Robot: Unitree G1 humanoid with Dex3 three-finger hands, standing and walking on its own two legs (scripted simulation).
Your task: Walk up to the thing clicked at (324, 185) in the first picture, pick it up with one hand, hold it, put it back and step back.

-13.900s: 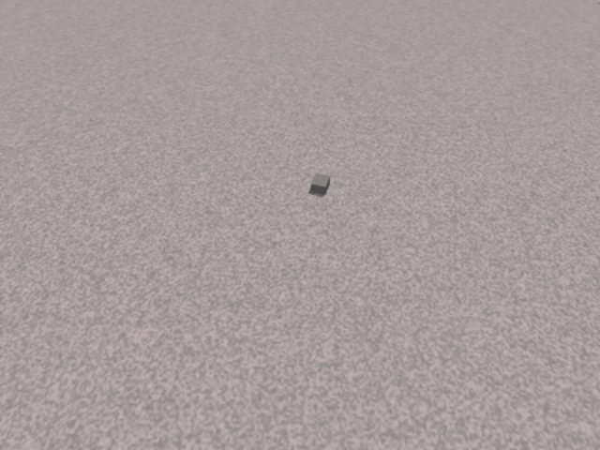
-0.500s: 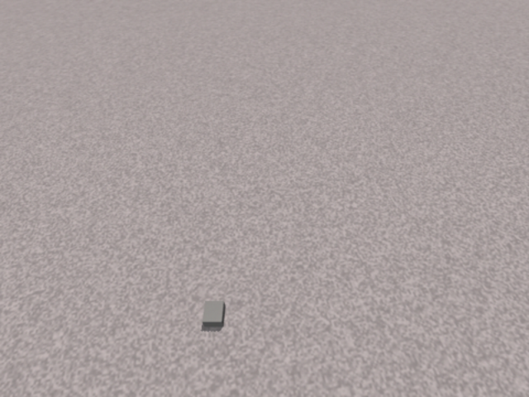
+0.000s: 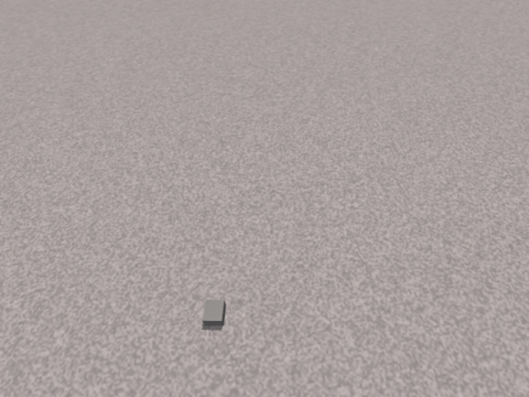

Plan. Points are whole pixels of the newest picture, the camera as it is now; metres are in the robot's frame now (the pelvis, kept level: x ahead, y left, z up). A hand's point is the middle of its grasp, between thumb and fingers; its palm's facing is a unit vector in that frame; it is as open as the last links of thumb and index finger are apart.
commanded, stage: stand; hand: left
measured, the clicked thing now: (214, 312) +0.55 +0.23 -0.75
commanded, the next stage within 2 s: walk up in 0.18 s
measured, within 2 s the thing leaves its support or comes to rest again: neither
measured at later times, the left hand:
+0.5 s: hand out of the picture +0.06 +0.36 -0.16, palm faces +0.00 -0.90 -0.43, open 7.4 cm
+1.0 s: hand (84, 385) +0.19 +0.34 -0.16, palm faces -0.10 -0.94 -0.33, open 7.4 cm
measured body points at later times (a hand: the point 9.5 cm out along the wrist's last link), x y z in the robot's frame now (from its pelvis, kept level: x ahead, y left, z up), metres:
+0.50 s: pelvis +0.02 +0.07 -0.02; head +0.05 +0.07 +0.43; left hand +0.06 +0.41 -0.13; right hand +0.07 -0.26 -0.14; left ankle +0.04 +0.22 -0.75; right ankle +0.04 -0.10 -0.74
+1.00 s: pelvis +0.06 +0.10 -0.01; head +0.08 +0.11 +0.44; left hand +0.19 +0.39 -0.14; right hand +0.13 -0.21 -0.13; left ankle +0.04 +0.22 -0.75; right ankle +0.03 -0.03 -0.75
